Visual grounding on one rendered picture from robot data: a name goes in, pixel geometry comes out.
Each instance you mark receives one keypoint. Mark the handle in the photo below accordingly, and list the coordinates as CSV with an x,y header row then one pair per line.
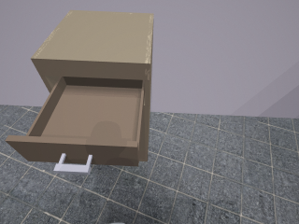
x,y
73,169

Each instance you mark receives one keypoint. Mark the cabinet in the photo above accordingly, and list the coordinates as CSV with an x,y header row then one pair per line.
x,y
101,44

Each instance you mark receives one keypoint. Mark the drawer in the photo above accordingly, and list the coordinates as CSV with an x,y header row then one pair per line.
x,y
85,116

